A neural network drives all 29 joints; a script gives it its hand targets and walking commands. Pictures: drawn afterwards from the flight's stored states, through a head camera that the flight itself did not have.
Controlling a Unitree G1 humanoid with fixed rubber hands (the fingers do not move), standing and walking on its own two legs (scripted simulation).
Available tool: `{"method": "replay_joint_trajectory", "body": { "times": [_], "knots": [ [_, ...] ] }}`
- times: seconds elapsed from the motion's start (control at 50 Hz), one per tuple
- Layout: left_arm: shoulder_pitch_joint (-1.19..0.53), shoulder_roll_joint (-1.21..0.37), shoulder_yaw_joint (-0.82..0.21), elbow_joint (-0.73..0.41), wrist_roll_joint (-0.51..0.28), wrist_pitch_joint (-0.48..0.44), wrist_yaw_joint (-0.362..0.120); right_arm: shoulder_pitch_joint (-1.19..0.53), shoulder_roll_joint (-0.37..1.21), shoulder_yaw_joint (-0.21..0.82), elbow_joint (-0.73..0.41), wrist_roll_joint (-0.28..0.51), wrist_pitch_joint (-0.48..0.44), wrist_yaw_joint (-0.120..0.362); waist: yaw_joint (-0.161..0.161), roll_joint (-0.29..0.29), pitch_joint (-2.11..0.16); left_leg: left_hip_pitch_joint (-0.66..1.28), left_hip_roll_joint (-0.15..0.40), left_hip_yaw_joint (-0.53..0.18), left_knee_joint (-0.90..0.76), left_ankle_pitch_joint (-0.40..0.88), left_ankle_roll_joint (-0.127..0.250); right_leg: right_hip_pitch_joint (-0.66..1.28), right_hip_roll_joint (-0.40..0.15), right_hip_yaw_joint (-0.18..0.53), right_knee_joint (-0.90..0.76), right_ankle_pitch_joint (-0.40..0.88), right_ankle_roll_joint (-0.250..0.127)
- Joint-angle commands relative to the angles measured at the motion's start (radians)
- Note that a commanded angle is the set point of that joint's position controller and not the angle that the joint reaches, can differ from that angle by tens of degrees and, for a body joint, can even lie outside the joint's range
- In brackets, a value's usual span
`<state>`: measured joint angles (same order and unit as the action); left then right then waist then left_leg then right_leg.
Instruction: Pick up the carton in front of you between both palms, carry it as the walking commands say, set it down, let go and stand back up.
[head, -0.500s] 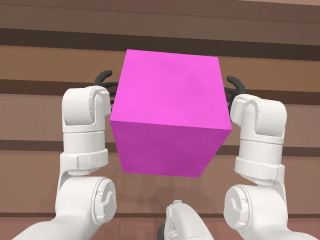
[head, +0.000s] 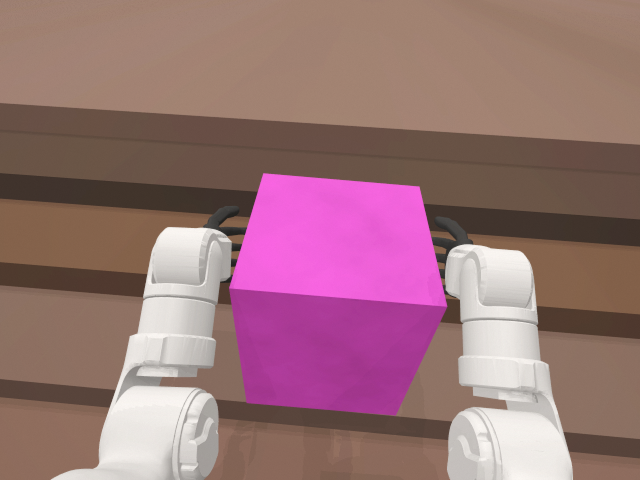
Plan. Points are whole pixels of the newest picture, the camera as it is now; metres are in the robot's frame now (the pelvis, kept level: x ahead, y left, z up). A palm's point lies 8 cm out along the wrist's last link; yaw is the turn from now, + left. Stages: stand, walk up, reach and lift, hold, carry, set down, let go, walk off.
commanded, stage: carry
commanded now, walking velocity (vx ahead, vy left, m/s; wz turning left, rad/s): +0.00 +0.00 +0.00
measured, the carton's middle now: (331, 297) +0.36 +0.00 +0.07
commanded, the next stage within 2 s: none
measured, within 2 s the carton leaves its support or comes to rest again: neither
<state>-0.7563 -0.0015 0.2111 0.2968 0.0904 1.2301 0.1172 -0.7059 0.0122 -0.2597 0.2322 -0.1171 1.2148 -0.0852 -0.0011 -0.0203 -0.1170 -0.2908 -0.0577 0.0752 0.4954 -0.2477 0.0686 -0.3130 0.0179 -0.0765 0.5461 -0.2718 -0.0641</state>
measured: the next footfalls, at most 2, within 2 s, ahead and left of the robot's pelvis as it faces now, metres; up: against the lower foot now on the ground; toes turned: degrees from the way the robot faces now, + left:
none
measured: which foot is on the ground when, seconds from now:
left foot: down 0.00-1.00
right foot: down 0.00-1.00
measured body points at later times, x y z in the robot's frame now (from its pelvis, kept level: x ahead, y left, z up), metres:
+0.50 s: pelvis +0.00 +0.01 +0.00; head -0.02 +0.01 +0.45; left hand +0.36 +0.16 +0.13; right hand +0.36 -0.14 +0.13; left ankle +0.01 +0.08 -0.73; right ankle +0.01 -0.07 -0.73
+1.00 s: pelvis -0.01 +0.01 +0.00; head -0.04 +0.02 +0.45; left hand +0.35 +0.16 +0.13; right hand +0.34 -0.15 +0.13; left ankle +0.01 +0.08 -0.73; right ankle +0.01 -0.08 -0.73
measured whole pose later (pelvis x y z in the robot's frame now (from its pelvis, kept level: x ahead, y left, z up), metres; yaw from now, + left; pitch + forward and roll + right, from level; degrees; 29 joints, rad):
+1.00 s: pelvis -0.01 +0.01 +0.00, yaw -1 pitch +1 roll +0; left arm -0.69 0.01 0.19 0.27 0.06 1.24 0.12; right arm -0.70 -0.01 -0.21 0.27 -0.07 1.22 -0.11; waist 0.01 0.00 -0.09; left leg -0.27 -0.04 0.10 0.49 -0.24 0.08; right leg -0.28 0.03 -0.06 0.51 -0.24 -0.05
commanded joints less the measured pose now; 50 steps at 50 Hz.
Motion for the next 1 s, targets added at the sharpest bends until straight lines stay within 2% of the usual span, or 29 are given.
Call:
{"method": "replay_joint_trajectory", "body": {
  "times": [0.0, 0.02, 0.06, 0.18, 0.4, 0.98],
  "knots": [
    [-0.606, -1.088, -0.464, -0.047, -0.376, -0.025, -0.259, -0.694, 1.11, 0.57, -0.003, 0.444, -0.009, 0.235, 0.024, 0.011, -0.301, 0.131, 0.243, -0.195, -0.044, 0.501, 0.044, 0.134, -0.128, 0.133, -0.071, 0.073, -0.023],
    [-0.624, -1.09, -0.465, -0.054, -0.375, -0.031, -0.256, -0.722, 1.122, 0.573, -0.011, 0.456, -0.014, 0.237, 0.023, 0.015, -0.277, 0.106, 0.227, -0.182, -0.052, 0.416, 0.032, 0.136, -0.136, 0.14, -0.078, 0.116, -0.033],
    [-0.657, -1.09, -0.474, -0.078, -0.383, -0.038, -0.245, -0.757, 1.132, 0.58, -0.026, 0.478, -0.022, 0.234, 0.016, 0.023, -0.273, 0.099, 0.214, -0.172, -0.059, 0.338, 0.024, 0.137, -0.144, 0.148, -0.078, 0.168, -0.045],
    [-0.67, -1.092, -0.499, -0.126, -0.415, -0.036, -0.221, -0.712, 1.114, 0.563, -0.028, 0.48, -0.021, 0.215, 0.008, 0.03, -0.322, 0.16, 0.21, -0.15, -0.041, 0.371, 0.037, 0.136, -0.144, 0.152, -0.074, 0.219, -0.051],
    [-0.708, -1.121, -0.544, -0.178, -0.468, -0.031, -0.226, -0.676, 1.09, 0.558, -0.057, 0.454, -0.008, 0.193, 0.007, 0.024, -0.342, 0.186, 0.197, -0.13, -0.028, 0.345, 0.053, 0.135, -0.146, 0.158, -0.075, 0.259, -0.051],
    [-0.689, -1.108, -0.535, -0.166, -0.45, -0.034, -0.227, -0.691, 1.103, 0.57, -0.051, 0.467, -0.01, 0.205, 0.007, 0.016, -0.312, 0.15, 0.193, -0.131, -0.059, 0.226, 0.049, 0.123, -0.146, 0.156, -0.097, 0.195, -0.052]
  ]
}}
